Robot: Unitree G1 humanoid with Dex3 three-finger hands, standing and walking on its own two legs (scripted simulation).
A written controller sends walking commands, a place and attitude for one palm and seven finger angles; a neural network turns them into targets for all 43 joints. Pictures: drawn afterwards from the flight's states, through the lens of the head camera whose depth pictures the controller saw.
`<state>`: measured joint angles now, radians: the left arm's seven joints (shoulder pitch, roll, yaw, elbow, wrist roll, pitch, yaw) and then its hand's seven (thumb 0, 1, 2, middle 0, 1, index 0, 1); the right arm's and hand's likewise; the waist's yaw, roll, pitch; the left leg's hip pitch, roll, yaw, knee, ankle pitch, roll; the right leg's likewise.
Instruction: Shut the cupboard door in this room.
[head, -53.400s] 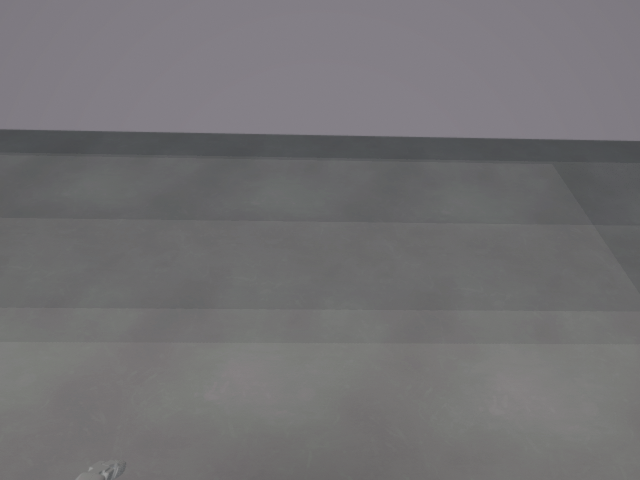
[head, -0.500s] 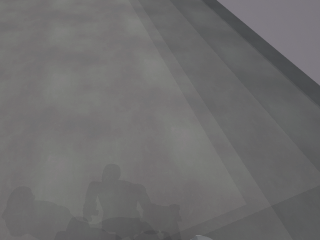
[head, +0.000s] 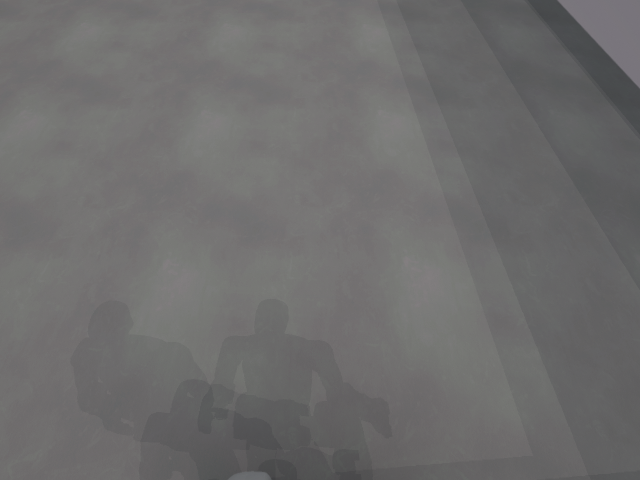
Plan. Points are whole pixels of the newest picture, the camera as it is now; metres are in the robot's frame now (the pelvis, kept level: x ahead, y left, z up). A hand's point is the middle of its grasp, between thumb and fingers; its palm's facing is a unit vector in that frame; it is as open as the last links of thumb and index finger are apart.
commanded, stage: turn or walk to find it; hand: left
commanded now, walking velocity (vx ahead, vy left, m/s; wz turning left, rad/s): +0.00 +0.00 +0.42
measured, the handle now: out of the picture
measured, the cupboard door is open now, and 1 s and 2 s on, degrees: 51 51 51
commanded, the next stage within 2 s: none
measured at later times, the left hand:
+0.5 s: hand out of the picture +0.09 +0.20 -0.15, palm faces +0.20 -0.94 -0.27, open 7.4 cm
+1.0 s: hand out of the picture -0.05 +0.22 -0.18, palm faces +0.46 -0.85 -0.26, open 7.4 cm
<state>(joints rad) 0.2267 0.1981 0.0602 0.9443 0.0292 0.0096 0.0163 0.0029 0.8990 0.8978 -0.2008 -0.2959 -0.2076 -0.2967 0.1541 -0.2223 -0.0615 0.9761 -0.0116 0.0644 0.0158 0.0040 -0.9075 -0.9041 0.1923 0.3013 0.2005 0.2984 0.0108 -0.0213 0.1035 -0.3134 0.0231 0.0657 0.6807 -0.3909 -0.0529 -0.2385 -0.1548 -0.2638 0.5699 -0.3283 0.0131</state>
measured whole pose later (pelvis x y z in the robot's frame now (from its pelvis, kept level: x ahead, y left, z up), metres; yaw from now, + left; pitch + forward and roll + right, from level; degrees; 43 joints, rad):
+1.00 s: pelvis +0.03 +0.01 +0.00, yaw +25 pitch +1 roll +0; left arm 0.25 0.25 0.08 1.00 0.02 0.06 0.02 0.01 0.90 0.90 -0.20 -0.30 -0.20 -0.30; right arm 0.10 -0.20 -0.05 0.93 -0.02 0.02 0.00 0.00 -0.91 -0.90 0.19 0.30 0.20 0.30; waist 0.03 -0.05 0.09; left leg -0.27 0.00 0.07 0.58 -0.32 0.04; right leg -0.39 -0.12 -0.12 1.00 -0.54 0.07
